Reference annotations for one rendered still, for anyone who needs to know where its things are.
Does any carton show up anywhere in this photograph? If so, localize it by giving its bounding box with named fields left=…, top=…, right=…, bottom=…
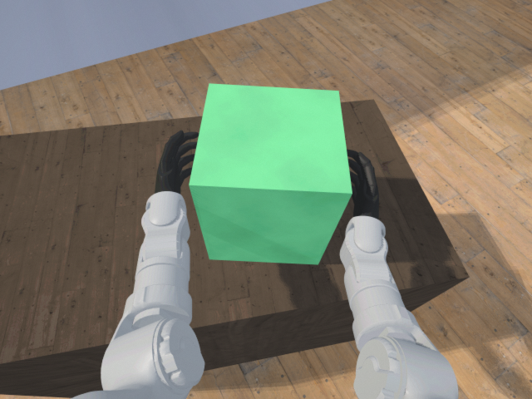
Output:
left=189, top=83, right=352, bottom=265

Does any right robot hand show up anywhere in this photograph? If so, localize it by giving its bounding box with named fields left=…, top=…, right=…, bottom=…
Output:
left=347, top=150, right=379, bottom=219

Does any left robot hand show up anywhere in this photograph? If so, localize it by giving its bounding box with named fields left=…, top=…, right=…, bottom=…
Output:
left=155, top=131, right=199, bottom=194

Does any pedestal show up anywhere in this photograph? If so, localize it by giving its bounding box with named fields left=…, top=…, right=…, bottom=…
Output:
left=0, top=100, right=469, bottom=398

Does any left robot upper arm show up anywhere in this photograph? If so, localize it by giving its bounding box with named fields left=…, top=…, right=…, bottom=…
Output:
left=71, top=318, right=204, bottom=399

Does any right robot upper arm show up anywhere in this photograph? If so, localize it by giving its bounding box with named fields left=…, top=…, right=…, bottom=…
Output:
left=353, top=336, right=458, bottom=399

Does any right robot forearm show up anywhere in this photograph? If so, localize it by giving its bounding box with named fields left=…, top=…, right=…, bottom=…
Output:
left=340, top=216, right=459, bottom=396

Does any left robot forearm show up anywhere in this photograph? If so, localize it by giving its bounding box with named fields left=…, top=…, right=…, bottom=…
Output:
left=101, top=191, right=192, bottom=391

